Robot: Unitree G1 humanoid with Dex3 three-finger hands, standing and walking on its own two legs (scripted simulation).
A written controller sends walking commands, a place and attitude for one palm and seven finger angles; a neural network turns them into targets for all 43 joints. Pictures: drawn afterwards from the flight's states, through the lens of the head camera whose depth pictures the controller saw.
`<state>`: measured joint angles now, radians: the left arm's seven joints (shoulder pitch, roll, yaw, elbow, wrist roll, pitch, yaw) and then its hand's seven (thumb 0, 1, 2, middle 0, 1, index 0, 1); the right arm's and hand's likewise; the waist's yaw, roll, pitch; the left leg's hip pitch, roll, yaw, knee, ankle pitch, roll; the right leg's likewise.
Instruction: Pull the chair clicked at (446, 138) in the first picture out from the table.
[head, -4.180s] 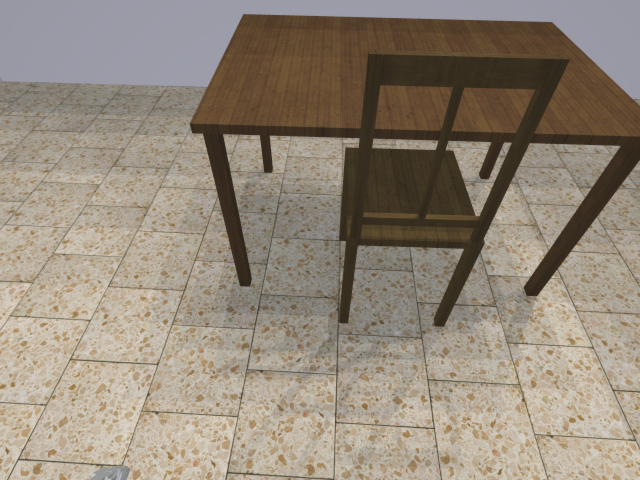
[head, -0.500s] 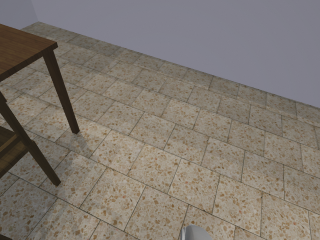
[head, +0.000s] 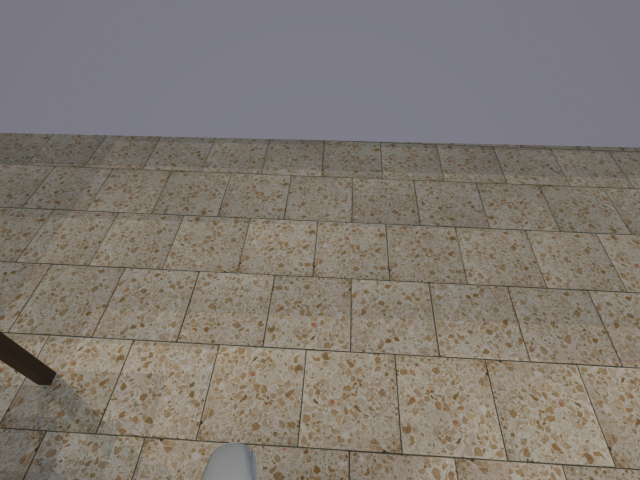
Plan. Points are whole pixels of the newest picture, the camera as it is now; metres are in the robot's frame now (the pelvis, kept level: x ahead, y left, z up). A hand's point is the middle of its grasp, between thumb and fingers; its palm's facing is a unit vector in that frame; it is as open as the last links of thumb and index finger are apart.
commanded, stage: walk to a spot facing it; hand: left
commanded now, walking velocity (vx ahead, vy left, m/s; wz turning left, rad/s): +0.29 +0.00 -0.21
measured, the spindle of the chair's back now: out of the picture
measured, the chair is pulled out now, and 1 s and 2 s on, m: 0.00 0.00 0.00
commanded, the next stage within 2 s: turn to face it in 0.10 s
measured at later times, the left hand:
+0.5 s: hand out of the picture +0.13 +0.24 -0.19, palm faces +0.09 -0.98 -0.15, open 7.4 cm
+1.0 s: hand (153, 394) +0.27 +0.27 -0.14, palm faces +0.26 -0.93 -0.27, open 7.4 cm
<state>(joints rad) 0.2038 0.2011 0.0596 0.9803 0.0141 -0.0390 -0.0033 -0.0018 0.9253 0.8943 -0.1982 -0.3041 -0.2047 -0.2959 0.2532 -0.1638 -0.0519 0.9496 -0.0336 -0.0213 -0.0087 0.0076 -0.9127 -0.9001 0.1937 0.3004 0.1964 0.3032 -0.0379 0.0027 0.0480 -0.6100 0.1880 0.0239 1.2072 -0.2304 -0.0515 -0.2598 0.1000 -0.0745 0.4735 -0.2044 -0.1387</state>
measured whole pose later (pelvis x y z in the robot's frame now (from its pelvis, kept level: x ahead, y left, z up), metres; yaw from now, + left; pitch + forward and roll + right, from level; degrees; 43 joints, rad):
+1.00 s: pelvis +0.18 +0.04 +0.00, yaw +15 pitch +3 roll -1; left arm 0.11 0.21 0.07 0.89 0.00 0.04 0.03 0.00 0.91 0.89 -0.20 -0.30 -0.20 -0.30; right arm 0.31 -0.21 -0.09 0.97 -0.03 0.06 0.00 0.01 -0.91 -0.90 0.20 0.30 0.20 0.30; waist -0.06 0.05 0.02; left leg -0.38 -0.13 -0.17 0.45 -0.09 0.04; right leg -0.27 0.03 0.03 0.58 -0.37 0.05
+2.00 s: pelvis +0.20 +0.07 +0.00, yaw +51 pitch +1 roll +1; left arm 0.09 0.23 0.05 0.82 0.00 0.02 0.02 0.00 0.91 0.89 -0.20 -0.30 -0.20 -0.30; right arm 0.25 -0.22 -0.07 0.92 -0.02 0.05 0.00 0.01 -0.91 -0.90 0.20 0.30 0.20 0.30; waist -0.04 0.03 0.06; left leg -0.29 -0.10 -0.17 0.57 -0.28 0.01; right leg -0.30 -0.02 0.00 0.59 -0.31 0.08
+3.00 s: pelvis +0.16 +0.09 +0.00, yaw +81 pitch +0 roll +1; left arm 0.14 0.20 0.04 0.91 0.00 0.05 0.03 0.00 0.91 0.89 -0.20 -0.30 -0.20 -0.30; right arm 0.27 -0.19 -0.04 0.97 -0.03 0.04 -0.01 0.01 -0.91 -0.90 0.20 0.30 0.20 0.30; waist -0.03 0.02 0.05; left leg -0.23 -0.10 -0.09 0.46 -0.21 0.05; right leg -0.34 -0.03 0.00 0.76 -0.40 0.06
